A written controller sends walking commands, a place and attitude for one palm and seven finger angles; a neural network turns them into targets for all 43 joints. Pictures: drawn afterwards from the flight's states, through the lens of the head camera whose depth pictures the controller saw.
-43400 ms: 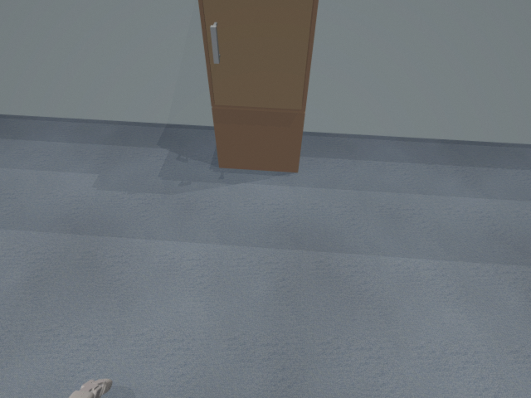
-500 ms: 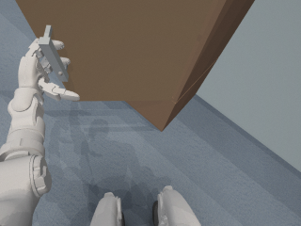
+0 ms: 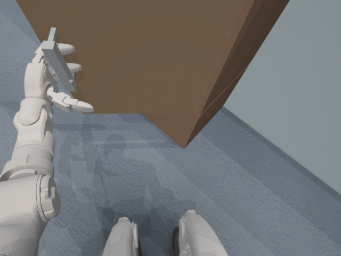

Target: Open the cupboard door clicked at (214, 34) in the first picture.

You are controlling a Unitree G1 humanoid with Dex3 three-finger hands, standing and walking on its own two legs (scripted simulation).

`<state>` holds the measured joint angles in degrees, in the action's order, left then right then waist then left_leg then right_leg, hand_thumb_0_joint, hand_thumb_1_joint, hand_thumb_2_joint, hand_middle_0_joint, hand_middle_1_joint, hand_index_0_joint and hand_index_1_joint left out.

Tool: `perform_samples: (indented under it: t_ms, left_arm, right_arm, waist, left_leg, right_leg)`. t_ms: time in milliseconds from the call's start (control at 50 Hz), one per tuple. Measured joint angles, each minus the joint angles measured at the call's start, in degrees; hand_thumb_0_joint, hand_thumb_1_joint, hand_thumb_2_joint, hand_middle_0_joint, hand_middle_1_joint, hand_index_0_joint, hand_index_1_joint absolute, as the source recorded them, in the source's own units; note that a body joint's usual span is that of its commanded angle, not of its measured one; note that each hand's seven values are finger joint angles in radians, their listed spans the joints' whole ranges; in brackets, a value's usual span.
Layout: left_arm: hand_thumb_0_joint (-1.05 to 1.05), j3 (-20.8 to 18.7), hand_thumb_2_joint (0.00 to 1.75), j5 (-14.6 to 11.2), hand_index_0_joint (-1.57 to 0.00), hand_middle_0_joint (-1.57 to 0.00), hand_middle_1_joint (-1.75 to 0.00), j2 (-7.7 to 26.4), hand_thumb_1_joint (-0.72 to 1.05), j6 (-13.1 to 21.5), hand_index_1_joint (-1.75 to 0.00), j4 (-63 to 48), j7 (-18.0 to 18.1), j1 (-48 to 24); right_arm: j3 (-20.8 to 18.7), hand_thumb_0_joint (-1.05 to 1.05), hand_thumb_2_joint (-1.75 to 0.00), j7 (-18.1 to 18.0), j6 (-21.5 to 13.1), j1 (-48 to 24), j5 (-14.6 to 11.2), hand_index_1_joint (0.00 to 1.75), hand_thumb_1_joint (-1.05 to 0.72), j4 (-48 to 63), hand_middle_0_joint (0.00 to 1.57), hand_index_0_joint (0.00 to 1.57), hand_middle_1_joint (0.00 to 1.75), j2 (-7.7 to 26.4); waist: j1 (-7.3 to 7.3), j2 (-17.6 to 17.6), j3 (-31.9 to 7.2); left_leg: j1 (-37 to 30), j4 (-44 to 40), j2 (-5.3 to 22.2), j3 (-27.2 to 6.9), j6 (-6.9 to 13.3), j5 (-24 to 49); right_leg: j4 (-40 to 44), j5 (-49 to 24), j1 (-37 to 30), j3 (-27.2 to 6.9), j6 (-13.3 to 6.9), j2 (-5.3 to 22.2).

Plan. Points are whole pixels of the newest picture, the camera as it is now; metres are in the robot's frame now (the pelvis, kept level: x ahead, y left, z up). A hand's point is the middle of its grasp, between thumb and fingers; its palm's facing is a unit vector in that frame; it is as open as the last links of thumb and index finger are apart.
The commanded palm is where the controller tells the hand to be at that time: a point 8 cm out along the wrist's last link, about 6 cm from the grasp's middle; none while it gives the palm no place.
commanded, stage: slide the fingers in behind the handle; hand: left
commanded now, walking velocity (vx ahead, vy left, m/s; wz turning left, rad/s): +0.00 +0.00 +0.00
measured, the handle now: (63, 62) +0.55 +0.22 +0.05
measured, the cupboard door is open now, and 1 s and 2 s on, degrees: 45 45 85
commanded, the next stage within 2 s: close the thumb around the handle in 0.04 s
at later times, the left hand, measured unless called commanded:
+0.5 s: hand (71, 81) +0.50 +0.19 +0.05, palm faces -0.01 -1.00 -0.03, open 10.5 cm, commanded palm +0.47 +0.23 +0.05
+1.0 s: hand (71, 82) +0.49 +0.19 +0.05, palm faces +0.00 -1.00 -0.02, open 5.7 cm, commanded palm +0.46 +0.23 +0.05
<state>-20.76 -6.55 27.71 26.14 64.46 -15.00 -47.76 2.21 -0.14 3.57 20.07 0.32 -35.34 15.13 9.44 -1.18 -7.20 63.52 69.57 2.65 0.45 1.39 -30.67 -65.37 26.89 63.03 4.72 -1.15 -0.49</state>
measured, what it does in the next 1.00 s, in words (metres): stands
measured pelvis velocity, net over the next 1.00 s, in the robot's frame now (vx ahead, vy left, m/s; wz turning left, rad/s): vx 0.01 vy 0.01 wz -0.01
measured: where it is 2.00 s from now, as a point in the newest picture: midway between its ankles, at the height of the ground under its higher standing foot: outside the picture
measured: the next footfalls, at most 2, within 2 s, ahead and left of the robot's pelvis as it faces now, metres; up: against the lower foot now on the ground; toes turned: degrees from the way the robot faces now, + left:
none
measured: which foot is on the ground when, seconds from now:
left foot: down 0.00-1.00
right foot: down 0.00-1.00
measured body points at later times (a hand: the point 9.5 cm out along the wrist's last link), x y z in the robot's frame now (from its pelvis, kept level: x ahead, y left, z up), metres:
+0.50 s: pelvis +0.00 +0.00 +0.00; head +0.15 +0.02 +0.43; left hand +0.49 +0.25 +0.05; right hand +0.03 -0.26 -0.11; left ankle +0.01 +0.10 -0.64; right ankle +0.03 -0.11 -0.64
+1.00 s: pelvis +0.01 +0.01 +0.00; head +0.14 +0.03 +0.43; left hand +0.49 +0.25 +0.05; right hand +0.03 -0.26 -0.11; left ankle +0.01 +0.10 -0.64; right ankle +0.03 -0.11 -0.64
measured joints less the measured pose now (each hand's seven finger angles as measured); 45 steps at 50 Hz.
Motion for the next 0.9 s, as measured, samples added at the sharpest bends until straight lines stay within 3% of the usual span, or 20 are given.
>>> perform_samples:
  t_ms: [280, 420, 740, 900]
  left_arm:
    - [-0.01, 0.1, 0.33, -0.3, -0.28, -0.30, -1.20, -0.3, -0.42, 0.0, -1.20, -0.6, 0.1, 0.3]
    - [-0.01, 0.4, 0.45, -0.4, -0.29, -0.32, -1.23, -0.6, -0.15, 0.1, -1.23, -0.8, 0.4, 0.9]
    - [0.01, 0.4, 0.80, -0.4, -0.36, -0.38, -1.32, -0.9, 0.67, 0.4, -1.32, -1.4, 0.0, 1.4]
    - [0.01, 0.5, 0.82, -0.5, -0.35, -0.37, -1.34, -1.5, 0.74, 0.2, -1.34, -2.0, 0.9, 1.8]
  right_arm:
    - [-0.2, 0.00, -0.90, 0.1, 0.0, -0.4, 0.1, 0.30, -0.90, -0.2, 0.20, 0.20, 0.30, 0.0]
    - [-0.2, 0.00, -0.90, 0.2, 0.0, -0.3, 0.1, 0.30, -0.90, -0.2, 0.20, 0.20, 0.30, -0.1]
    - [-0.3, 0.00, -0.90, 0.1, 0.1, -0.3, 0.1, 0.30, -0.90, -0.2, 0.20, 0.20, 0.30, -0.2]
    - [-0.4, 0.00, -0.90, 0.2, 0.3, -0.4, 0.2, 0.30, -0.90, -0.3, 0.20, 0.20, 0.30, -0.3]
  waist:
    - [-0.23, -0.1, -0.1]
    - [-0.31, -0.2, -0.1]
    - [-0.36, -0.1, -0.3]
    - [-0.46, -0.2, -0.4]
  left_leg:
    - [0.1, 0.1, 0.0, -0.1, -0.1, -0.1]
    - [-0.4, -0.1, 0.0, 0.0, 0.0, -0.2]
    - [-0.7, -0.2, -0.1, 0.2, 0.3, -0.5]
    - [-0.8, -0.3, -0.2, 0.3, 0.4, -0.4]
  right_leg:
    - [-0.1, 0.1, 0.1, 0.0, -0.1, 0.0]
    - [0.1, 0.2, -0.4, -0.1, 0.1, 0.0]
    - [0.4, 0.3, -0.7, -0.3, 0.4, 0.0]
    - [0.5, 0.2, -0.8, -0.5, 0.5, 0.0]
